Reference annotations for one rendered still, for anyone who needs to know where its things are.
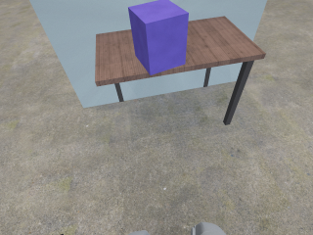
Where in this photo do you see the carton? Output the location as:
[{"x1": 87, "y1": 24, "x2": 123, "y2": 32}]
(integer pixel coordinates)
[{"x1": 128, "y1": 0, "x2": 189, "y2": 75}]

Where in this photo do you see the table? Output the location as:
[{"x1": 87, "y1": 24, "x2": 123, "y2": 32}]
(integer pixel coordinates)
[{"x1": 95, "y1": 16, "x2": 266, "y2": 125}]

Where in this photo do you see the robot right thigh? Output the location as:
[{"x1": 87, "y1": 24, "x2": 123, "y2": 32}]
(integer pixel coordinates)
[{"x1": 191, "y1": 221, "x2": 226, "y2": 235}]

